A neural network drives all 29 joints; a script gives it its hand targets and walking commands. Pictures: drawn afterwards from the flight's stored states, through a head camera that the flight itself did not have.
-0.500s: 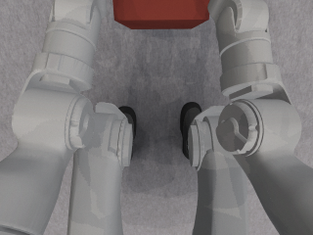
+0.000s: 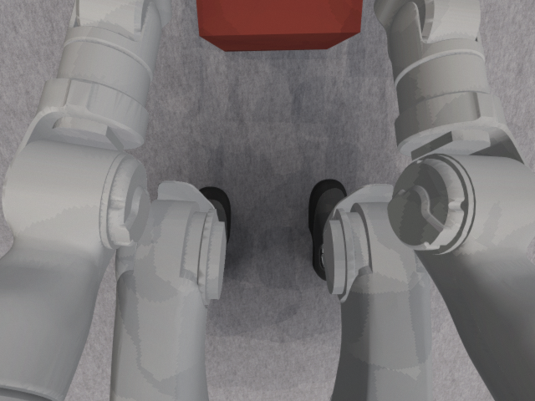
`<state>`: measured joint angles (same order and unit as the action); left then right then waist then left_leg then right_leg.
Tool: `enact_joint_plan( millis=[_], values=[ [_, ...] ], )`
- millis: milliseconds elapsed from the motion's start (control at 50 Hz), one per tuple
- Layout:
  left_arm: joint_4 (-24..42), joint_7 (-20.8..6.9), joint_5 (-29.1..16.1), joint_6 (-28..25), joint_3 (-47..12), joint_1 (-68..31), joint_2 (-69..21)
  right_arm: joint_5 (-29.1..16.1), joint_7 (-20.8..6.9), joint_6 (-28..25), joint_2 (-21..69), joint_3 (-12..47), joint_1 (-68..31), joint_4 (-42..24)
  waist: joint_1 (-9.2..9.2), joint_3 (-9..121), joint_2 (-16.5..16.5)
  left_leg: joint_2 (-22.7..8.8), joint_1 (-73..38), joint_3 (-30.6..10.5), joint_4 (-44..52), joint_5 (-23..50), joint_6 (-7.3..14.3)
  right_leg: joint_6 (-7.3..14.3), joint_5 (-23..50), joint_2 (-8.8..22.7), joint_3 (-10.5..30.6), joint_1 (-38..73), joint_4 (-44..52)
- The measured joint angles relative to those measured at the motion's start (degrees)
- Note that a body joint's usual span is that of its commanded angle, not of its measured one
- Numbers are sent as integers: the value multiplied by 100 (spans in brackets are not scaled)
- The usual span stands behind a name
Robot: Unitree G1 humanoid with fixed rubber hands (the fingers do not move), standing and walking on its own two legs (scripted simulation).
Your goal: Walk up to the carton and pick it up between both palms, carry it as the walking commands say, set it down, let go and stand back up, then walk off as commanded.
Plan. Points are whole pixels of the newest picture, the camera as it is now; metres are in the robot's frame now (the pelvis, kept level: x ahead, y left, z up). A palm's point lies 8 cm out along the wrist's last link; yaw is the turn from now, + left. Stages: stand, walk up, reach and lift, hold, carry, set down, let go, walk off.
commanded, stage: set down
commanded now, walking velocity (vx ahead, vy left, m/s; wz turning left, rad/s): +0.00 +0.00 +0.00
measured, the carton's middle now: out of the picture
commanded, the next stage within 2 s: none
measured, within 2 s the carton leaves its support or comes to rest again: rests again in 0.70 s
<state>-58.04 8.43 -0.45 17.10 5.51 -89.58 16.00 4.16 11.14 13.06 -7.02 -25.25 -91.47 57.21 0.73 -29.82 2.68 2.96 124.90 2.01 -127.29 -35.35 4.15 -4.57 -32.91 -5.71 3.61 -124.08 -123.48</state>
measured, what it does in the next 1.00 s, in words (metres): stands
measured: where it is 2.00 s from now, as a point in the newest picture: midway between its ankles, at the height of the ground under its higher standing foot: (268, 250)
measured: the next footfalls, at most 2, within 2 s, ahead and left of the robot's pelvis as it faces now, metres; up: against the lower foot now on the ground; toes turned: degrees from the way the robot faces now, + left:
none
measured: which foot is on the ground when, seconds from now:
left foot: down 0.00-1.00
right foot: down 0.00-1.00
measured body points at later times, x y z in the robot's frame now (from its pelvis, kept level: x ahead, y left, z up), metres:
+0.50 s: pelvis +0.00 +0.00 +0.00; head +0.39 +0.04 +0.22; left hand +0.56 +0.14 -0.22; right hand +0.57 -0.11 -0.19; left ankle +0.10 +0.09 -0.34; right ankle +0.13 -0.14 -0.34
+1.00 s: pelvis +0.01 +0.00 -0.01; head +0.39 +0.04 +0.21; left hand +0.56 +0.14 -0.22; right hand +0.57 -0.12 -0.19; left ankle +0.10 +0.09 -0.34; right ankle +0.13 -0.14 -0.34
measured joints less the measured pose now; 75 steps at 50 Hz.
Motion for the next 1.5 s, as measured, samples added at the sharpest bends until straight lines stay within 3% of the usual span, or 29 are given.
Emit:
enact_joint_plan(
  millis=[100,300,500,840,1500],
  values=[
    [-11,-27,20,-24,0,20,0,0,0,-73,0,0,16,55,1,25,0,0,11,0,-2,-1,0,0,-4,1,-1,-15,-8],
    [-87,-358,146,-177,183,102,1,0,-56,-172,-3,-33,110,117,5,129,0,0,56,0,-32,-44,0,0,-44,3,-3,-60,-35],
    [-127,-582,343,-239,358,116,1,1,-371,-217,-54,-187,133,177,6,127,0,0,56,0,-88,-73,0,0,-80,5,-9,-65,-98],
    [-169,-945,570,-342,591,116,1,1,-538,-342,-103,-338,151,292,5,122,0,0,56,0,-136,-124,0,0,-130,12,-16,-68,-149],
    [-399,-1061,692,-674,684,103,5,2,-630,-534,-173,-349,160,487,6,102,0,0,49,0,-225,-164,0,-3,-168,26,-30,-68,-248]
  ],
)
